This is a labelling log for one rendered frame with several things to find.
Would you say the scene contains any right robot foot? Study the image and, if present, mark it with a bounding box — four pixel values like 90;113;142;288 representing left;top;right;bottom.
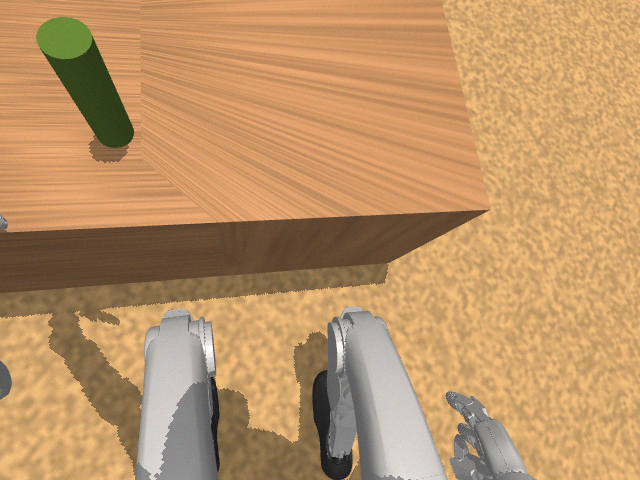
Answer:
312;370;353;480

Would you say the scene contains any can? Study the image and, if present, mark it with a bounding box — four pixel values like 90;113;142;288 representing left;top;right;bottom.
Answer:
36;17;134;148

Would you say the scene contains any right robot hand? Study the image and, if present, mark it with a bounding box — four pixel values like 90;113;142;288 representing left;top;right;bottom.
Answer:
446;391;528;480

